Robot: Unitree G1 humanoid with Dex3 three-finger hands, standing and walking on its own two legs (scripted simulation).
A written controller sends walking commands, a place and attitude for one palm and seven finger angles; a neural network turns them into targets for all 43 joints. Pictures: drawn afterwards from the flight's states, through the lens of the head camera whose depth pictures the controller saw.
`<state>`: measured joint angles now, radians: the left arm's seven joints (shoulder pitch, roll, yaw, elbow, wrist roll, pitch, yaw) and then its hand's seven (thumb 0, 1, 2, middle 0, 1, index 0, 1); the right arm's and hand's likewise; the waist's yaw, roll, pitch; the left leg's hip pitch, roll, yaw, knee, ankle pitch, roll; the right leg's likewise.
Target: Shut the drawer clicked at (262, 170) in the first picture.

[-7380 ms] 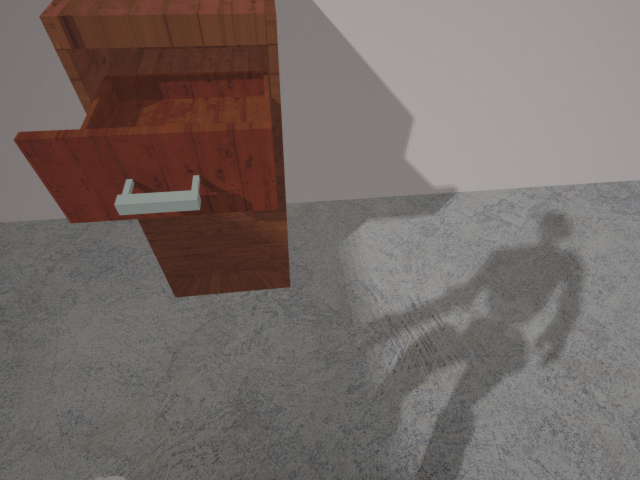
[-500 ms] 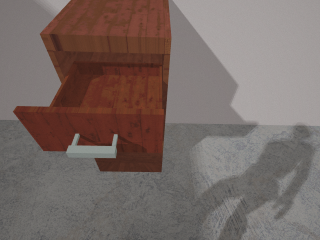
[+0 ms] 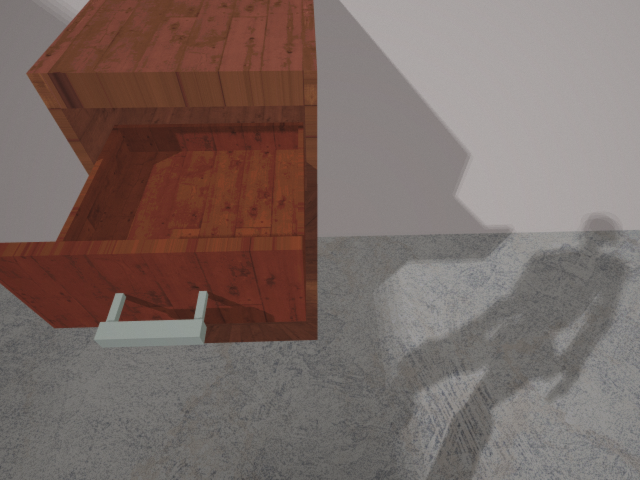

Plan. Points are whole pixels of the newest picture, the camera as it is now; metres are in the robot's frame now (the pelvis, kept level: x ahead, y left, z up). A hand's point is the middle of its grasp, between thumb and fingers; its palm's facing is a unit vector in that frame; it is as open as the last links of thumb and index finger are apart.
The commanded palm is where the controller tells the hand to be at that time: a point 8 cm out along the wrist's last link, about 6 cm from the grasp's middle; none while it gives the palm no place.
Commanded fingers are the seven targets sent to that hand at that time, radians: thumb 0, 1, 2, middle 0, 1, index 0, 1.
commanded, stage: come to a stop and stand still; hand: left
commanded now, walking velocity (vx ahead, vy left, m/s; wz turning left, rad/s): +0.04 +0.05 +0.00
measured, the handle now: (156, 316) +0.30 +0.23 +0.03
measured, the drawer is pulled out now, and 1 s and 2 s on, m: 0.29 0.29 0.29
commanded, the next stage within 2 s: look again from close up in 0.66 s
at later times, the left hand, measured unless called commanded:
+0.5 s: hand out of the picture -0.06 +0.18 -0.18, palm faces +0.03 -0.98 -0.17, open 7.3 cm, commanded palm none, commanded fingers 0.00 0.90 0.90 -0.20 -0.30 -0.20 -0.30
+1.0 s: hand out of the picture -0.05 +0.19 -0.18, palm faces +0.05 -0.98 -0.21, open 7.3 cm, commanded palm none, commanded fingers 0.00 0.90 0.90 -0.20 -0.30 -0.20 -0.30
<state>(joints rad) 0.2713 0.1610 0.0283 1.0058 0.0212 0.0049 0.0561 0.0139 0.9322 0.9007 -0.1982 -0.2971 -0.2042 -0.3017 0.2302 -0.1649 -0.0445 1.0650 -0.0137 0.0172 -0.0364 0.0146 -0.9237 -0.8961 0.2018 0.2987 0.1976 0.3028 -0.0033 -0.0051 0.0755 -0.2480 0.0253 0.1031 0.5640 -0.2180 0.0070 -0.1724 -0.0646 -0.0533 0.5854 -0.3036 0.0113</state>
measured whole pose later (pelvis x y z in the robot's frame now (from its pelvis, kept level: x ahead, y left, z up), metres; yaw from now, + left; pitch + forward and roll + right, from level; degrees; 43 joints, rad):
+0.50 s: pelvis -0.06 +0.01 +0.00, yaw +1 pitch -1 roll +0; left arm 0.31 0.16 0.00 1.06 0.03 0.02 0.03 0.00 0.91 0.90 -0.20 -0.30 -0.20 -0.30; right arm 0.23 -0.17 -0.02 1.08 -0.02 0.02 0.00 0.00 -0.92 -0.90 0.20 0.30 0.20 0.30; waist 0.00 -0.02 0.04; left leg -0.27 0.02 0.09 0.45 -0.16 0.03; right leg -0.18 -0.06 -0.07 0.44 -0.25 0.04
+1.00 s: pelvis -0.05 +0.02 -0.01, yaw +2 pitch -1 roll -1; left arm 0.32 0.15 0.00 1.05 0.02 -0.01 0.04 0.00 0.91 0.90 -0.20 -0.30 -0.20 -0.30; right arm 0.32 -0.15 0.00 1.06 -0.03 0.01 -0.01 0.02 -0.92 -0.90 0.20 0.30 0.20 0.30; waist -0.01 0.02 0.02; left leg -0.33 0.00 0.07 0.58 -0.24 0.04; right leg -0.22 -0.08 -0.09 0.56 -0.33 0.04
